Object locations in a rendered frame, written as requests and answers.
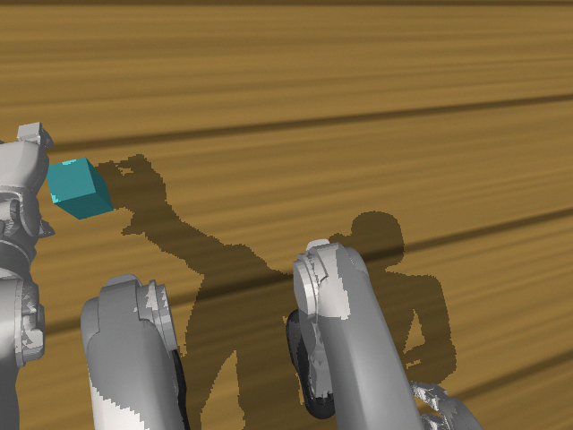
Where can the carton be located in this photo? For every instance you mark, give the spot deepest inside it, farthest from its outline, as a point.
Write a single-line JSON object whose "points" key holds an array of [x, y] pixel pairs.
{"points": [[78, 188]]}

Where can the left robot hand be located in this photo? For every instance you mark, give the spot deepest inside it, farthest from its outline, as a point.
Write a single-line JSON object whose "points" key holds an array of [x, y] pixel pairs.
{"points": [[24, 164]]}

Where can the right robot foot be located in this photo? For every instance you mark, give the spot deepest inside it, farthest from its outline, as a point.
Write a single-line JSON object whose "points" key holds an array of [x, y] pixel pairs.
{"points": [[317, 407]]}

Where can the left robot foot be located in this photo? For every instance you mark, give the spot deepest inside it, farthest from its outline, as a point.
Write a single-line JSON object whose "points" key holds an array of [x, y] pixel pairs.
{"points": [[182, 389]]}

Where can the left robot arm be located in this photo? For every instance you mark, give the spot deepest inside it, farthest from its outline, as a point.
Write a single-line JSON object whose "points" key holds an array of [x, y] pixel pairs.
{"points": [[22, 317]]}

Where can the right robot hand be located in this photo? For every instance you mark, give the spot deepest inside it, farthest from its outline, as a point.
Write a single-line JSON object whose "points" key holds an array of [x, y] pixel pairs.
{"points": [[454, 415]]}

